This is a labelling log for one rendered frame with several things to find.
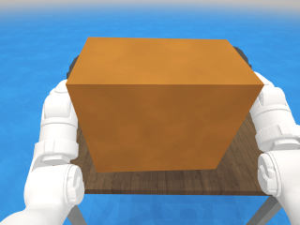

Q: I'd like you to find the robot right hand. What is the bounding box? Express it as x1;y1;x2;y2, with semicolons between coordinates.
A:
233;46;252;68

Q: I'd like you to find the robot right upper arm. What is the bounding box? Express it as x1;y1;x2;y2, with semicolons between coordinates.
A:
258;149;300;225

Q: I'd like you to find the right robot forearm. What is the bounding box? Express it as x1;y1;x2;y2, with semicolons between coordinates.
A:
249;71;300;152

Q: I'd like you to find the robot left hand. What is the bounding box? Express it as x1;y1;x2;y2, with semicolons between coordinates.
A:
67;55;79;79

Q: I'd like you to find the carton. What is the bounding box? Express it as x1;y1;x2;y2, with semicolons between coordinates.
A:
66;37;264;173

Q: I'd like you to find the left robot forearm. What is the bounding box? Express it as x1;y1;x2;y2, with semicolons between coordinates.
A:
23;79;79;206

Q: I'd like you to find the table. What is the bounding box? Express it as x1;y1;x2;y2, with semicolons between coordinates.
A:
53;112;282;225

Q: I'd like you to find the robot left upper arm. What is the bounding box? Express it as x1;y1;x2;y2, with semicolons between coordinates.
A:
0;163;85;225

